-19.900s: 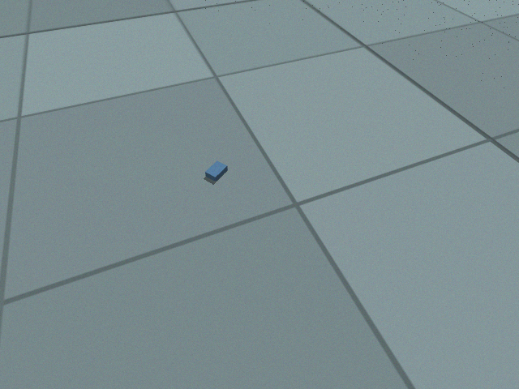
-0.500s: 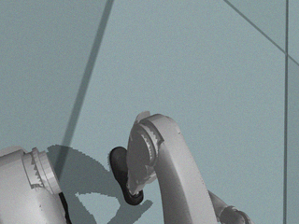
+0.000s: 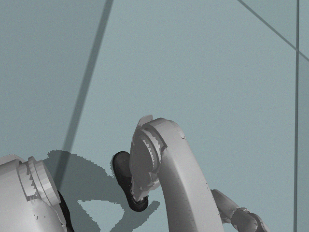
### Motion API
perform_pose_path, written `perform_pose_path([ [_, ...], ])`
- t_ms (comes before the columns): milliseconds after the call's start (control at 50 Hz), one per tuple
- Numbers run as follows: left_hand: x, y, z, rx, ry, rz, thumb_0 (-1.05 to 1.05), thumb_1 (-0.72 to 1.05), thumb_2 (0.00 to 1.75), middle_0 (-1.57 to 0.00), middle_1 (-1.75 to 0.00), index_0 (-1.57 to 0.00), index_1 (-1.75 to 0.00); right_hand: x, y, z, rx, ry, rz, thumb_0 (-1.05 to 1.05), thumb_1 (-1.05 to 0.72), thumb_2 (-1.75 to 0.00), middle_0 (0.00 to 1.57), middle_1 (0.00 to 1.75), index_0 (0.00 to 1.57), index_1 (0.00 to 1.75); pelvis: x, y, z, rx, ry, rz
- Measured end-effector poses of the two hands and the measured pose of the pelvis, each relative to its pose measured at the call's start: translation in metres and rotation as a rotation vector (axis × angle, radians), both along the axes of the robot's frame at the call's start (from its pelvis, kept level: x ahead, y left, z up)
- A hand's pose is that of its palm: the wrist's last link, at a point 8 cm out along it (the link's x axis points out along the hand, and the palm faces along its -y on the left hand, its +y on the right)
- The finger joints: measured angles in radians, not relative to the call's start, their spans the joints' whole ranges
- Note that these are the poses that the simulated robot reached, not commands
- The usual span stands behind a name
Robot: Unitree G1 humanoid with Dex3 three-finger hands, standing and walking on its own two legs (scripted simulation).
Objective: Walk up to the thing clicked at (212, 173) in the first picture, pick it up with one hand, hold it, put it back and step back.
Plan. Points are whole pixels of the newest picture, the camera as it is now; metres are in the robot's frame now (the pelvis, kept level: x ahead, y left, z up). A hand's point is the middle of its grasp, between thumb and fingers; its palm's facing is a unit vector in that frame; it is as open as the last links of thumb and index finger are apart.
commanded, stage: close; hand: left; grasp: from above
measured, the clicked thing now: out of the picture +0.43 +0.36 -0.28
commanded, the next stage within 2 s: settle in 0.42 s
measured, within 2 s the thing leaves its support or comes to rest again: leaves its support in 0.84 s
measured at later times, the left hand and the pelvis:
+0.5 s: hand out of the picture +0.41 +0.35 -0.25, palm faces -0.42 -0.16 -0.89, open 9.7 cm; pelvis +0.00 +0.00 +0.00, yaw +0 degrees
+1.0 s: hand out of the picture +0.40 +0.39 -0.21, palm faces -0.41 -0.15 -0.90, open 9.7 cm; pelvis +0.01 +0.00 +0.00, yaw +2 degrees
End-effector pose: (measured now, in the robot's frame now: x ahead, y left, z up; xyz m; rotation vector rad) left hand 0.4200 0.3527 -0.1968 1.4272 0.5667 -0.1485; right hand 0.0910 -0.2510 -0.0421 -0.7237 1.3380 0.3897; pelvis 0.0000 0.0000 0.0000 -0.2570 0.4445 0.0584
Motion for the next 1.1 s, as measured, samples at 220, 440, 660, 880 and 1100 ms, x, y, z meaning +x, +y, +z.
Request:
perform_pose_path([
  [220,-0.001,0.002,0.002,-0.019,0.003,-0.005,0.01,0.16,0.42,-0.57,-0.61,-0.60,-0.54,-0.012,0.005,-0.006,0.001,0.020,-0.033,0.00,-0.89,-0.90,0.20,0.30,0.20,0.29,-0.001,0.000,-0.002,0.003,-0.003,0.000],
  [440,-0.002,0.004,0.002,-0.015,-0.005,-0.025,0.00,0.16,0.38,-0.62,-0.54,-0.65,-0.49,-0.014,0.002,-0.002,-0.029,0.030,-0.022,0.00,-0.89,-0.89,0.20,0.30,0.20,0.29,0.000,0.000,-0.003,0.000,-0.005,0.000],
  [660,0.000,0.004,0.003,-0.007,-0.010,-0.025,-0.01,0.14,0.35,-0.68,-0.48,-0.70,-0.44,-0.005,0.002,-0.002,-0.025,0.012,-0.004,0.00,-0.90,-0.90,0.20,0.30,0.20,0.29,0.000,0.001,-0.002,-0.001,0.003,0.000],
  [880,-0.007,0.026,0.014,0.010,-0.011,0.048,-0.01,0.11,0.35,-0.73,-0.43,-0.75,-0.39,-0.003,-0.003,-0.001,-0.028,0.013,-0.044,0.00,-0.91,-0.90,0.20,0.30,0.20,0.29,0.004,-0.001,0.000,0.004,0.028,0.013],
  [1100,-0.012,0.036,0.067,0.032,-0.002,0.010,-0.01,0.09,0.36,-0.75,-0.42,-0.76,-0.38,0.005,-0.011,-0.008,-0.007,-0.015,-0.147,0.00,-0.91,-0.90,0.20,0.30,0.20,0.29,0.005,0.000,0.010,0.021,0.075,0.037],
])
